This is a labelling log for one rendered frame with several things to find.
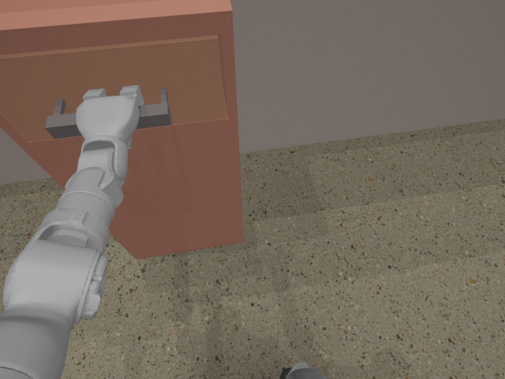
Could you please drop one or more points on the handle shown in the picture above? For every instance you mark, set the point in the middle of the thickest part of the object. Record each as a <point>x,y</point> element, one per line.
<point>62,125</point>

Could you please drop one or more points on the left robot upper arm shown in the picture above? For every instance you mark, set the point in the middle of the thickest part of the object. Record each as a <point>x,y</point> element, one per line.
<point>56,285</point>

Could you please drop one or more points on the robot left forearm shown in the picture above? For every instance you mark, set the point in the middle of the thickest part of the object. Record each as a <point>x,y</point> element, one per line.
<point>84,211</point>

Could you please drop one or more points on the left robot hand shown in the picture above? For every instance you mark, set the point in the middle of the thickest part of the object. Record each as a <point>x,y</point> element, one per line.
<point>115,116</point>

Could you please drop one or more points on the right robot shin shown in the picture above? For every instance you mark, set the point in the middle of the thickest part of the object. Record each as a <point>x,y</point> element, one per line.
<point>298,366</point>

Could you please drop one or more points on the drawer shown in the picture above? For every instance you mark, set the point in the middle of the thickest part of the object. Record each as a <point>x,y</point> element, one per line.
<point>189,69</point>

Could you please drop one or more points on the cabinet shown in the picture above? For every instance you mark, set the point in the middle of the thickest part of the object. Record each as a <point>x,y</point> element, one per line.
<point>182,191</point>

